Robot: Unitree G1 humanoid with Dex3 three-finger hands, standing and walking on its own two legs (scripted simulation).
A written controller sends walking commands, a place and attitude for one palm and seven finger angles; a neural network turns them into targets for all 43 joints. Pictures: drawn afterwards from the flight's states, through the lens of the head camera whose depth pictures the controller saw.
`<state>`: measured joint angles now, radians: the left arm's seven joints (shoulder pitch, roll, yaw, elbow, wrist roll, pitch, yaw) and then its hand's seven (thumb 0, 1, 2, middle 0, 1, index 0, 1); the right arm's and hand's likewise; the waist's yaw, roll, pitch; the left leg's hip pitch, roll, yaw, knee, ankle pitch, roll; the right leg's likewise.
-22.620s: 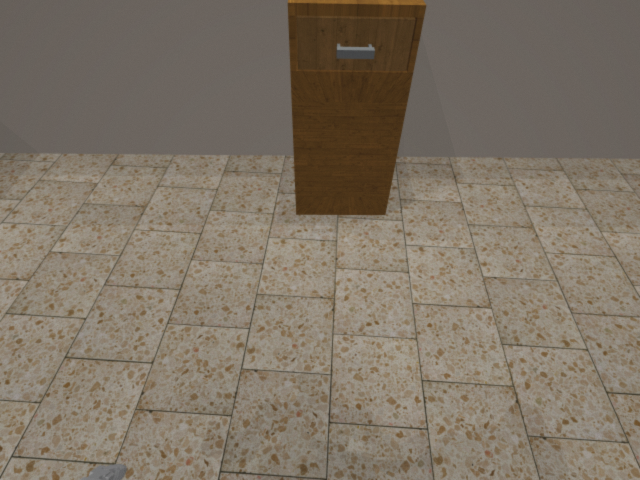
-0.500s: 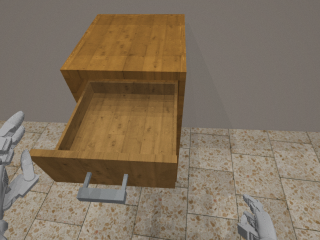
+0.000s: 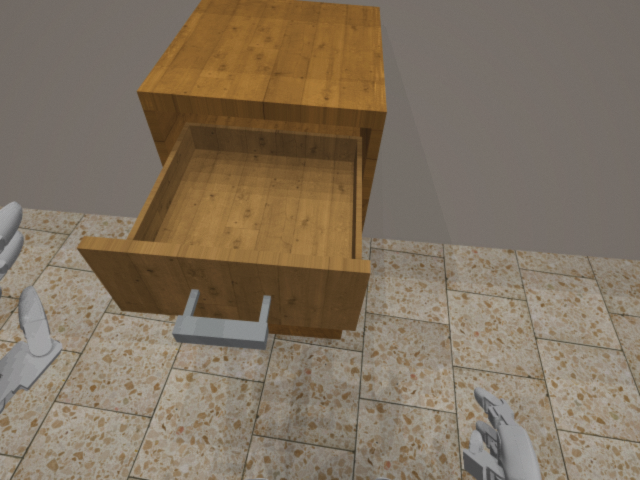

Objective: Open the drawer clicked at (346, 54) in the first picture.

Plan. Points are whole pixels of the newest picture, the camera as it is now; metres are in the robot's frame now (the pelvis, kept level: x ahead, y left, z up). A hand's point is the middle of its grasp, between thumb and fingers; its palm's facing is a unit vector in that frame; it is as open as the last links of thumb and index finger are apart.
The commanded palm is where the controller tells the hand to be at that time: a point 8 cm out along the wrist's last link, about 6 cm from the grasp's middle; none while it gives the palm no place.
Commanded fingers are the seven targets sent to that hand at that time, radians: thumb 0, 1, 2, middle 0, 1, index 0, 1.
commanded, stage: step back with the hand held close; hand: left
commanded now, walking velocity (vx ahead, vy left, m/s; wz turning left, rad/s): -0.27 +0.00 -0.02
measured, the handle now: (226, 316) +0.32 +0.15 +0.00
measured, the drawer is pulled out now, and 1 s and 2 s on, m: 0.30 0.30 0.30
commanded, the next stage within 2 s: stop stepping back and stand still in 0.54 s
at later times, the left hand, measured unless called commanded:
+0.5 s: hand out of the picture +0.12 +0.24 +0.18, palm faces +0.40 -0.81 -0.44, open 7.5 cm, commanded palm +0.05 +0.27 +0.19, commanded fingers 0.00 0.90 0.90 -0.20 -0.30 -0.20 -0.30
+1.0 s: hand out of the picture +0.00 +0.21 +0.18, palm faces +0.38 -0.80 -0.47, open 7.5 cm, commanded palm -0.06 +0.25 +0.19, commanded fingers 0.00 0.90 0.90 -0.20 -0.30 -0.20 -0.30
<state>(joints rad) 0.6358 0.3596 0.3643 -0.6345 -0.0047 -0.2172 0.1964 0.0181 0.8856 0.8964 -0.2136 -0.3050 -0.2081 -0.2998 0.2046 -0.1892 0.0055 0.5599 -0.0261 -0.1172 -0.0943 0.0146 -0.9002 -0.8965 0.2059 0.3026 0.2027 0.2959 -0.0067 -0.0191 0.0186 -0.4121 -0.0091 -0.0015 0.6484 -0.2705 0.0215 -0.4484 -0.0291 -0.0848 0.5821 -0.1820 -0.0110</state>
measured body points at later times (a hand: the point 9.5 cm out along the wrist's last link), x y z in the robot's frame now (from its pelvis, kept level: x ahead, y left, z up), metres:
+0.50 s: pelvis -0.07 -0.01 +0.00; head -0.05 +0.01 +0.45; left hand +0.09 +0.28 +0.20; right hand +0.10 -0.24 -0.07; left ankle -0.02 +0.12 -0.72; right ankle -0.06 -0.12 -0.69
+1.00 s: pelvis -0.18 -0.03 +0.01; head -0.18 -0.02 +0.46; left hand -0.03 +0.25 +0.21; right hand -0.03 -0.28 -0.06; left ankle -0.17 +0.10 -0.72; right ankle -0.15 -0.13 -0.72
